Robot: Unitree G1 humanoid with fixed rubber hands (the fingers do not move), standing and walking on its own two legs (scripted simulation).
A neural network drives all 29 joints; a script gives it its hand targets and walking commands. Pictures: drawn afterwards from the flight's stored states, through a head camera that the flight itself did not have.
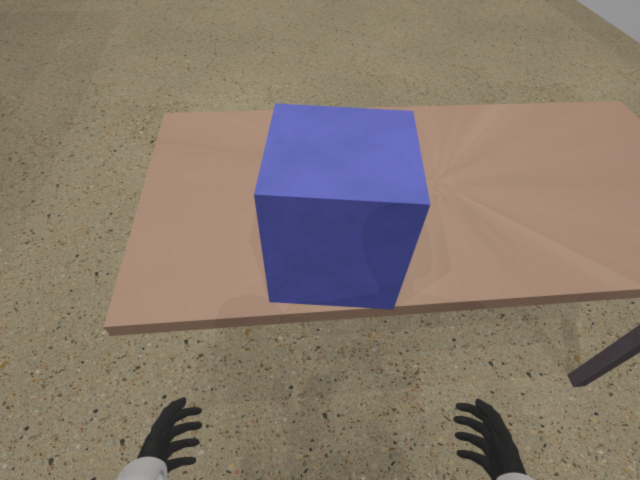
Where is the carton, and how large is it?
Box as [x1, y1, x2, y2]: [254, 103, 429, 308]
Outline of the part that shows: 275,103 254,192 269,301 393,308 429,206 429,199 413,112 405,110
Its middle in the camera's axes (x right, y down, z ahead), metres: +0.03 -0.05 +0.62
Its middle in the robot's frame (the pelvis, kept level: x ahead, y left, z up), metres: +0.49 +0.03 +0.02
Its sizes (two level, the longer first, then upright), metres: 0.210 0.200 0.250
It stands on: a table, 0.67 m high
